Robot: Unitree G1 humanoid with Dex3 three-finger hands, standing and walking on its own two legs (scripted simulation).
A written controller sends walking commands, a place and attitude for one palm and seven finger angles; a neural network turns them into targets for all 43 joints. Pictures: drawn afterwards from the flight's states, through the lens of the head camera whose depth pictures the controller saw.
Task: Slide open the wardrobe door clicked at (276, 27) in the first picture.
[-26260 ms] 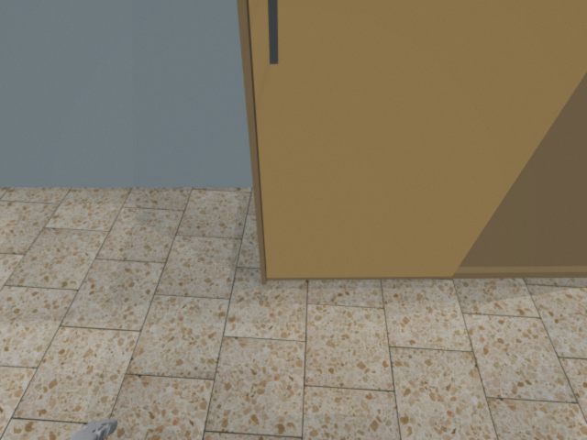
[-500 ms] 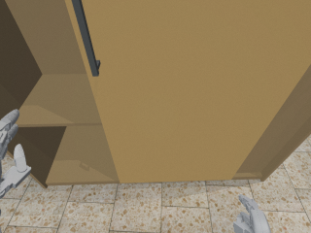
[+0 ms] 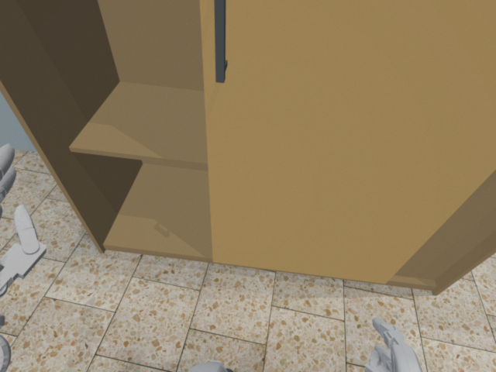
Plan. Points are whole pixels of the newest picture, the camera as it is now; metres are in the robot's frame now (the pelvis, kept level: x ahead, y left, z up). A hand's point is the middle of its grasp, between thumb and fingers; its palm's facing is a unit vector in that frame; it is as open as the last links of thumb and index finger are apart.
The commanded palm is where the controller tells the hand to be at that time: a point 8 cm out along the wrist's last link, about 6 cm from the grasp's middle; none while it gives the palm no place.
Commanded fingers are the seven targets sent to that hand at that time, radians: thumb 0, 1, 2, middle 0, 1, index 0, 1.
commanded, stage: step back with the hand held close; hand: left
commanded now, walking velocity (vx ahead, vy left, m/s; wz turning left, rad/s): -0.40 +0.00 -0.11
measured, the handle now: (222, 20) +0.62 +0.13 +0.27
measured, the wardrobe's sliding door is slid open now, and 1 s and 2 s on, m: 0.49 0.49 0.49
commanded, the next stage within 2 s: stop stepping back and stand still in 0.36 s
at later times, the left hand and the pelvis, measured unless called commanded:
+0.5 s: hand (15, 279) +0.16 +0.28 +0.16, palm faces +0.24 -0.89 -0.39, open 7.4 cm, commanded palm +0.08 +0.33 +0.19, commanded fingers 0.00 0.90 0.90 -0.20 -0.30 -0.20 -0.30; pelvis -0.09 +0.05 +0.01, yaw -7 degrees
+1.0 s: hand out of the picture +0.07 +0.33 +0.17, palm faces +0.32 -0.87 -0.38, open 7.4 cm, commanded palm +0.00 +0.38 +0.19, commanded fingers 0.00 0.90 0.90 -0.20 -0.30 -0.20 -0.30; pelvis -0.18 +0.10 +0.00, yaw -7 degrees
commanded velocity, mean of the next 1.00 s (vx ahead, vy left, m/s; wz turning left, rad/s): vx -0.05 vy -0.06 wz -0.02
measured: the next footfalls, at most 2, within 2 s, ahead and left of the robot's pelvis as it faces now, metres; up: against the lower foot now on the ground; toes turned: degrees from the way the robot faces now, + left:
right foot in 0.24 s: -0.07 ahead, -0.12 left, +0.00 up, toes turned -2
left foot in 0.38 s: +0.06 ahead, +0.08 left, +0.00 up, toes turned -4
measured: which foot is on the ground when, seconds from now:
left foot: down 0.00-0.26, up 0.28-0.36, down 0.38-0.68, up 0.70-0.86, down 0.88-1.00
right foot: down 0.00-0.02, up 0.04-0.22, down 0.24-0.40, up 0.42-0.68, down 0.70-1.00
